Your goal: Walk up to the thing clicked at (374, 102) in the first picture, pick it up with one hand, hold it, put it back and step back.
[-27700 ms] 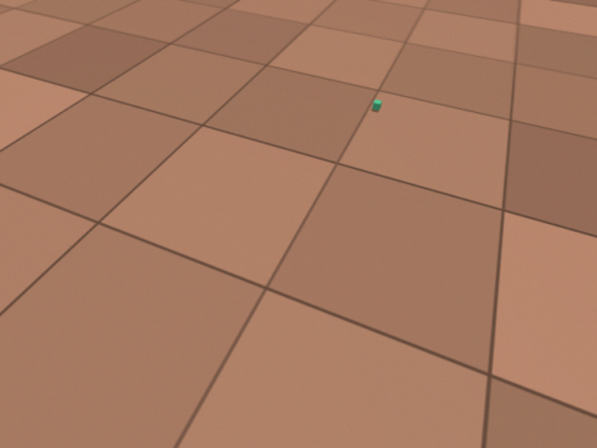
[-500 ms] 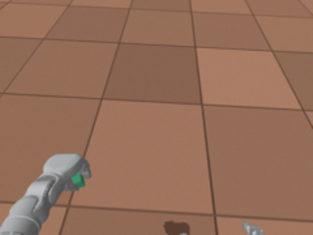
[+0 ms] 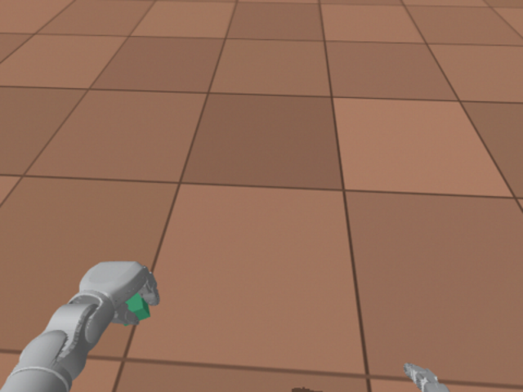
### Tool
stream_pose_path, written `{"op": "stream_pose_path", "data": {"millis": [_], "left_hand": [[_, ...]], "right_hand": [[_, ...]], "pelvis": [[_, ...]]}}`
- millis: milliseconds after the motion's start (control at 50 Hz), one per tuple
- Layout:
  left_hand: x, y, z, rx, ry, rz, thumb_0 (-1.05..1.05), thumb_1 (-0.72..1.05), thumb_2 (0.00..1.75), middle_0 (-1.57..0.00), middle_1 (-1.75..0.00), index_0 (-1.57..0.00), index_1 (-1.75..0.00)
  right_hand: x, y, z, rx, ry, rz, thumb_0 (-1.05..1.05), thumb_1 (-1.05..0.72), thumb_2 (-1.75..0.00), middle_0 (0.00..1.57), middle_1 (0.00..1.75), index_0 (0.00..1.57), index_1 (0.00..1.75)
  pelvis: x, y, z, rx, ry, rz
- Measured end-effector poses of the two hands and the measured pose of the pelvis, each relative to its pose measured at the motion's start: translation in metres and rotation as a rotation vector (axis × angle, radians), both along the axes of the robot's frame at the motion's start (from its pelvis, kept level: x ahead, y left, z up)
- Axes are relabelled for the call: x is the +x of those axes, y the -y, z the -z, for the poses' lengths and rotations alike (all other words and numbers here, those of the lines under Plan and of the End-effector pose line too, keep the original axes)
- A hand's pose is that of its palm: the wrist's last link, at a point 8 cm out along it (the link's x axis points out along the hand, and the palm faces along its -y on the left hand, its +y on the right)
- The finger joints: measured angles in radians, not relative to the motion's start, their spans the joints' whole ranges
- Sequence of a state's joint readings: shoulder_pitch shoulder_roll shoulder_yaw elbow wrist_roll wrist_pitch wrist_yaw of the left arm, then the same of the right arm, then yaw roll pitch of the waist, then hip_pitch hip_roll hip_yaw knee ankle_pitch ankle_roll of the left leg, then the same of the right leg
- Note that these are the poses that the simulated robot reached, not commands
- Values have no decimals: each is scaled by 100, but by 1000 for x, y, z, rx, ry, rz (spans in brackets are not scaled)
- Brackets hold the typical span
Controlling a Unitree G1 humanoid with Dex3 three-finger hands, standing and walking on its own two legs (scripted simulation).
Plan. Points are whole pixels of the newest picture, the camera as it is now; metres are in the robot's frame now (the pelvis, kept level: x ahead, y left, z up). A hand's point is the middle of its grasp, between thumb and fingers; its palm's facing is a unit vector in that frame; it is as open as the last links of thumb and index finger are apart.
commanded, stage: hold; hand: left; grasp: from above
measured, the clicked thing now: (132, 305) +0.31 +0.22 -0.09
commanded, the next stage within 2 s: crouch in 1.34 s
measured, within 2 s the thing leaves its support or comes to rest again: neither
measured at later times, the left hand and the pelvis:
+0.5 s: hand (120, 318) +0.27 +0.21 -0.03, palm faces -0.48 +0.00 -0.88, open 5.1 cm; pelvis -0.02 +0.00 +0.01, yaw +0 degrees
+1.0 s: hand (119, 307) +0.28 +0.21 -0.01, palm faces -0.48 -0.01 -0.88, open 5.2 cm; pelvis -0.01 +0.00 +0.02, yaw +0 degrees
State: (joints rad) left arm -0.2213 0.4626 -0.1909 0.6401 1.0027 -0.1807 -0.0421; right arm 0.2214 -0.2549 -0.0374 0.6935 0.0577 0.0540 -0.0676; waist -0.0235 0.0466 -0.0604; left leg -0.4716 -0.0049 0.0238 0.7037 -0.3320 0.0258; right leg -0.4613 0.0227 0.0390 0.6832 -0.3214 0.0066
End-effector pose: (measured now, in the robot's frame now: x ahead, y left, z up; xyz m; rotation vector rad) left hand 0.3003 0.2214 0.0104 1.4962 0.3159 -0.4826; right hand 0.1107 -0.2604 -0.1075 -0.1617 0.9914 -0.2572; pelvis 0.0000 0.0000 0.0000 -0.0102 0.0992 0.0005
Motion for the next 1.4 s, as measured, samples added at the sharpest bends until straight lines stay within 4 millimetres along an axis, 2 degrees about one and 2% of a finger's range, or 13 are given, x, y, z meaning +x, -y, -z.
{"op": "stream_pose_path", "data": {"millis": [560, 920, 1200, 1400], "left_hand": [[-25, 8, -21, -6, 11, 13, -11, 58, 5, -99, -4, -122, -7], [-16, 9, -35, -5, 24, 13, -11, 57, 6, -99, -5, -121, -8], [-14, 8, -27, -11, -14, 16, -11, 57, 6, -99, -4, -119, -7], [-2, 4, -34, 2, 24, -2, -11, 57, 6, -99, -4, -121, -7]], "right_hand": [[4, -2, -10, 6, 58, -26, 1, -91, -90, 20, 30, 20, 30], [17, -5, -17, 11, 71, -26, 1, -91, -90, 20, 30, 20, 30], [24, -4, -18, 5, 46, -29, 1, -91, -90, 20, 30, 20, 30], [23, -3, -16, 10, 22, -15, 1, -91, -90, 20, 30, 20, 30]], "pelvis": [[-16, 4, -8, 8, 62, 1], [-9, 5, -15, 10, 80, 1], [-4, 5, -17, 11, 75, -2], [1, 5, -18, 10, 70, -3]]}}
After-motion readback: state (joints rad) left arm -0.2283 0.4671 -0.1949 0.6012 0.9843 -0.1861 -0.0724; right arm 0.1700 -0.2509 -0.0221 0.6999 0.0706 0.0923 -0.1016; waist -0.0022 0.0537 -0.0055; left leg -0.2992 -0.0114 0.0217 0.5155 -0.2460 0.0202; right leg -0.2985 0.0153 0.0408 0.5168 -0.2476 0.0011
